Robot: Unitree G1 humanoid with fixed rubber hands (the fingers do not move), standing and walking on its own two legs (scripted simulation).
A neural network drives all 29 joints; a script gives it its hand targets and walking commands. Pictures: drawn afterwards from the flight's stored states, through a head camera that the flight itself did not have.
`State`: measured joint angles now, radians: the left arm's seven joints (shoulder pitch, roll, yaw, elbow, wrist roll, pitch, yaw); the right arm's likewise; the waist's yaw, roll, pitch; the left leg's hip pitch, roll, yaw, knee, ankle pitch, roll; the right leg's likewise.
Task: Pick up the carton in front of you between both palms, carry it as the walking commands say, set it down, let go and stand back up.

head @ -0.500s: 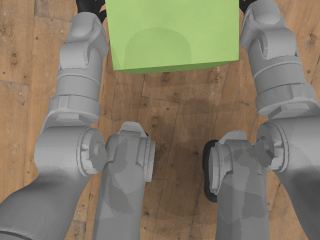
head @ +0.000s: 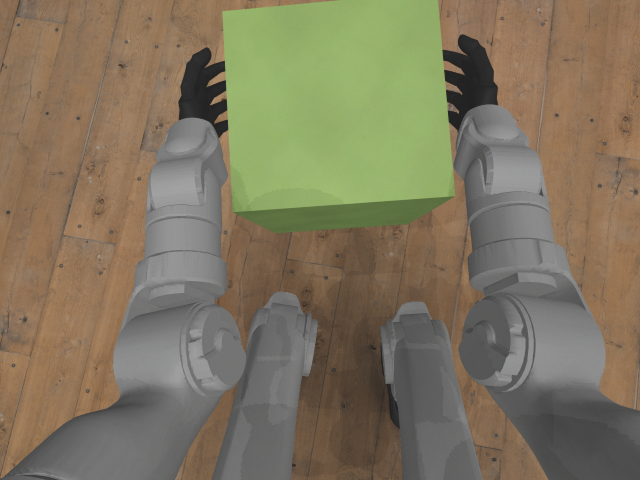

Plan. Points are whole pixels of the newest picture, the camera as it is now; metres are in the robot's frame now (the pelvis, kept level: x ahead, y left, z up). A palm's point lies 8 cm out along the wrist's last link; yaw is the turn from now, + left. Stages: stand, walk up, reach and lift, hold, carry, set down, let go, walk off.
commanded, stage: reach and lift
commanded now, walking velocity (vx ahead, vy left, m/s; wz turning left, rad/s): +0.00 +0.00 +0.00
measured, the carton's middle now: (336, 142) +0.51 +0.03 -0.13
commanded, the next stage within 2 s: none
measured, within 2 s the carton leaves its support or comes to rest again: neither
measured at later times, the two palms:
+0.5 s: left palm (133, 88) +0.45 +0.17 +0.10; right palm (576, 83) +0.47 -0.13 +0.10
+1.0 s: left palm out of the picture +0.41 +0.16 +0.25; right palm out of the picture +0.42 -0.14 +0.25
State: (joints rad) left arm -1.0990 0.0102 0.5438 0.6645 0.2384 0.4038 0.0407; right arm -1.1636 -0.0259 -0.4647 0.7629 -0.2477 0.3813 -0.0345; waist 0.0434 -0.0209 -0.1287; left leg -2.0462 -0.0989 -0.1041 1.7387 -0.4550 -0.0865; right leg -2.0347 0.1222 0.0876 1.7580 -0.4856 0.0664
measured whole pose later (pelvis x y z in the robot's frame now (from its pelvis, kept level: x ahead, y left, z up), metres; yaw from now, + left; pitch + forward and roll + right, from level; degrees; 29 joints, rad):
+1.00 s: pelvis +0.10 +0.00 +0.26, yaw +1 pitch +12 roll +0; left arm -0.34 -0.14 0.32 0.50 0.21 0.41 0.03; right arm -0.33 0.15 -0.30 0.50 -0.21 0.40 -0.03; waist 0.01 -0.01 -0.15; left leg -0.61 -0.06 -0.14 0.71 -0.31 -0.03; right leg -0.60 0.06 0.14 0.72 -0.33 0.02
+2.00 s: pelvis +0.11 +0.01 +0.29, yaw +1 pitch -4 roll +0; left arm -0.27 -0.15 0.24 0.30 0.28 0.67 0.01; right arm -0.26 0.15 -0.23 0.30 -0.28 0.67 0.01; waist 0.00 0.00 -0.01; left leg -0.11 -0.04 -0.14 0.38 -0.19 -0.02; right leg -0.09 0.03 0.14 0.38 -0.21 0.01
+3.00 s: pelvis +0.10 +0.01 +0.29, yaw +1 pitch -7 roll +0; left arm -0.29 -0.16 0.24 0.24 0.29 0.76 0.00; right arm -0.28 0.16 -0.23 0.24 -0.28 0.76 0.02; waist 0.00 0.00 0.01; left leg -0.06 -0.03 -0.13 0.36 -0.18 -0.01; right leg -0.04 0.03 0.13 0.36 -0.20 0.01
